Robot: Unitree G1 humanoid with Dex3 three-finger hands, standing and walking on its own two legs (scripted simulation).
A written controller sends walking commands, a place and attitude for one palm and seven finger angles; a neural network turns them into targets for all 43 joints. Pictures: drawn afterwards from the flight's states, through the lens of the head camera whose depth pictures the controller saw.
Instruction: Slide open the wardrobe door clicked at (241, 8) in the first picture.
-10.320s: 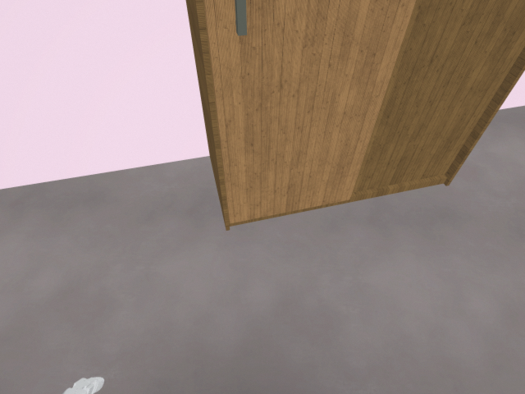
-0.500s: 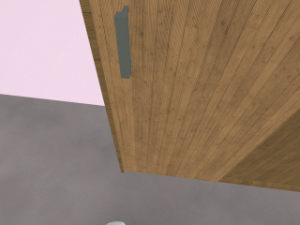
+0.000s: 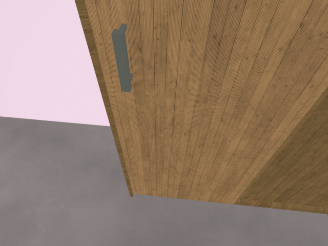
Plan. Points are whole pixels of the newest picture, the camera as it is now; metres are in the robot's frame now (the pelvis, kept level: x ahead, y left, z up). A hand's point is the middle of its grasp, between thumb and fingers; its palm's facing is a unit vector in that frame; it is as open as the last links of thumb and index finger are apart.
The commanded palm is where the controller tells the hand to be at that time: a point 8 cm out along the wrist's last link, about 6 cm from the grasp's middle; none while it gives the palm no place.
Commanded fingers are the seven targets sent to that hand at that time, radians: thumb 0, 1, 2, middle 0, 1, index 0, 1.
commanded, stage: come to a stop and stand still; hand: left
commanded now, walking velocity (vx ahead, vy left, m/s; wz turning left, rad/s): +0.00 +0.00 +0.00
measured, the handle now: (125, 59) +0.49 +0.14 +0.21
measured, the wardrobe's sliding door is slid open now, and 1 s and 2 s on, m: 0.00 0.00 0.00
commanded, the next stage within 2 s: look again from close up in 1.00 s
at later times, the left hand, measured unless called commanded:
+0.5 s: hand out of the picture -0.05 +0.16 -0.17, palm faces +0.04 -0.99 -0.15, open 7.4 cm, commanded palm none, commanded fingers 0.00 0.90 0.90 -0.20 -0.30 -0.20 -0.30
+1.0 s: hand out of the picture +0.01 +0.23 -0.17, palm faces +0.01 -0.97 -0.22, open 7.4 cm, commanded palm none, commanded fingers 0.00 0.90 0.90 -0.20 -0.30 -0.20 -0.30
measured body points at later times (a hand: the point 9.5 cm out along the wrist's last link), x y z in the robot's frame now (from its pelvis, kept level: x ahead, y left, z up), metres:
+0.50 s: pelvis -0.01 +0.01 +0.00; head +0.01 +0.01 +0.45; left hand -0.05 +0.21 -0.16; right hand -0.04 -0.19 -0.17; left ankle +0.01 +0.14 -0.74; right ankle -0.02 -0.07 -0.74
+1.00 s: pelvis +0.00 +0.05 +0.00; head +0.00 +0.04 +0.45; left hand +0.01 +0.28 -0.15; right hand +0.00 -0.17 -0.16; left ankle +0.01 +0.14 -0.74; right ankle -0.02 -0.07 -0.74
